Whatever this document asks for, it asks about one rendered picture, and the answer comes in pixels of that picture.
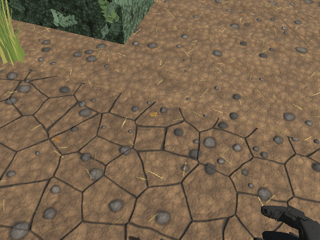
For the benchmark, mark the robot right hand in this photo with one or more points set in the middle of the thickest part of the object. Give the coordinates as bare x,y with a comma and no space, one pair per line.
307,228

